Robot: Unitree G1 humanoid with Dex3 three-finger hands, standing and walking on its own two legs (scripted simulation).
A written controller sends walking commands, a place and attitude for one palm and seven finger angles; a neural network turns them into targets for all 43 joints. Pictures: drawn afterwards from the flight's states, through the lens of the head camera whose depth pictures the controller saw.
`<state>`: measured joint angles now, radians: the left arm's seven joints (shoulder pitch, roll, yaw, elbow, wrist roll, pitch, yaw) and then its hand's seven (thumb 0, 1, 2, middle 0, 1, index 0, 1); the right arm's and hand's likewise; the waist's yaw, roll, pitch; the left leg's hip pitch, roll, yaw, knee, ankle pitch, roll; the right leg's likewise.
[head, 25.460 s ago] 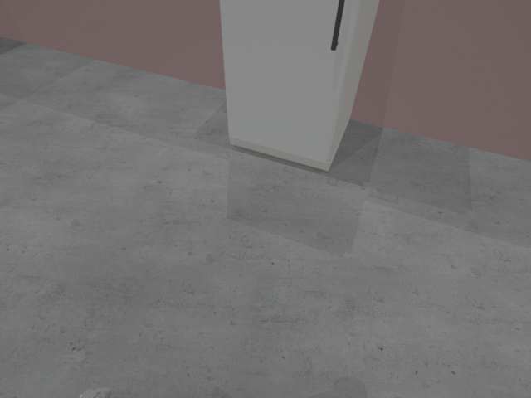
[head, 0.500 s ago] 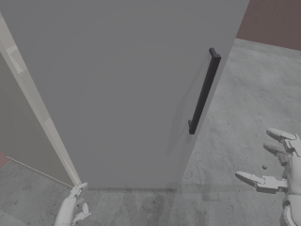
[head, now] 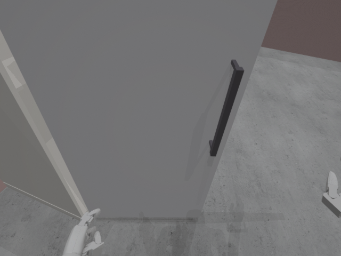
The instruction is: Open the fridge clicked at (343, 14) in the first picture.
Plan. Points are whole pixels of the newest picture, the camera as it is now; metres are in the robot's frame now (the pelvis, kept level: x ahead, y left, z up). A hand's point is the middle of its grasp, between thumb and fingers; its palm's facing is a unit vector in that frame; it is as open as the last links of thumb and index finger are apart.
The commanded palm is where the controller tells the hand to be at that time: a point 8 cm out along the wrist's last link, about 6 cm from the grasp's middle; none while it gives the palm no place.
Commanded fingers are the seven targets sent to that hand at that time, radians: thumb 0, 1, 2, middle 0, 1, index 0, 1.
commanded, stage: draw the hand back to the body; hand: right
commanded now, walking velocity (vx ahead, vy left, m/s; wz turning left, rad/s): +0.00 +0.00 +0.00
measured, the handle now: (222, 114) +0.47 -0.16 +0.10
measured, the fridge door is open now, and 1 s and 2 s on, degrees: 68 68 68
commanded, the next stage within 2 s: step back with the hand held close in 0.28 s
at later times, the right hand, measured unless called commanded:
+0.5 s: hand (322, 189) +0.19 -0.27 +0.16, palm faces +0.49 +0.78 -0.39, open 7.4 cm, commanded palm +0.13 -0.30 +0.17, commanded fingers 0.00 -0.90 -0.90 0.20 0.30 0.20 0.30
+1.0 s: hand out of the picture +0.11 -0.30 +0.15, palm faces +0.49 +0.75 -0.44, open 7.4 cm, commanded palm +0.04 -0.32 +0.17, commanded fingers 0.00 -0.90 -0.90 0.20 0.30 0.20 0.30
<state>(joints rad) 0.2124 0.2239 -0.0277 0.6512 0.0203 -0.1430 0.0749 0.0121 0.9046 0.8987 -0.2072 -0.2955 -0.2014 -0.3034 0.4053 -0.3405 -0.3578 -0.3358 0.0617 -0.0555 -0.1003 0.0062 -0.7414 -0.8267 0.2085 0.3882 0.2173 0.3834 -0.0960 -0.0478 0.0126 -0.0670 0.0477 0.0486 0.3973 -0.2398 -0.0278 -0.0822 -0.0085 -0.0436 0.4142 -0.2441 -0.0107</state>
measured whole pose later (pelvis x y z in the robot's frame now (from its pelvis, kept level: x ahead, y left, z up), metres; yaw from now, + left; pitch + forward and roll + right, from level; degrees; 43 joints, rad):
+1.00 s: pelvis -0.08 -0.02 -0.02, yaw -3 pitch -1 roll +2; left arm 0.23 0.22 -0.01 0.53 0.00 -0.07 0.09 0.01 0.90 0.90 -0.21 -0.30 -0.20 -0.30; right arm 0.47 -0.38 -0.42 -0.45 0.01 -0.18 -0.14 0.01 -0.89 -0.90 0.21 0.30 0.21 0.30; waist -0.01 0.00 0.03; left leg -0.34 0.02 0.01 0.55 -0.20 -0.04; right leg -0.39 0.00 -0.02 0.61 -0.22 -0.06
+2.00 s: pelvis -0.33 -0.03 +0.00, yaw +1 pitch +1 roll +1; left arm 0.31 0.18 0.00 0.61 0.02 -0.12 0.06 0.01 0.90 0.90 -0.21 -0.30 -0.20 -0.30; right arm 0.67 -0.49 -0.44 -0.59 0.04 -0.17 -0.14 0.01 -0.88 -0.90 0.21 0.30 0.22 0.30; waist 0.03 0.03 -0.05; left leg -0.17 -0.06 0.11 0.56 -0.50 0.03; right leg -0.34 -0.03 -0.09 0.37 -0.15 -0.01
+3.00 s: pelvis -0.34 -0.07 -0.01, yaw +1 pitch +1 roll +1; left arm 0.19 0.19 -0.02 0.59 0.00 -0.13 0.04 0.01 0.90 0.90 -0.21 -0.30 -0.20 -0.30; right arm 0.54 -0.43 -0.43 -0.51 0.03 -0.22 -0.15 0.01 -0.89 -0.90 0.21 0.30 0.21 0.30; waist 0.02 -0.01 0.02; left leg -0.21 -0.01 0.05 0.48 -0.29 0.01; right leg -0.29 -0.03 -0.08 0.54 -0.27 -0.02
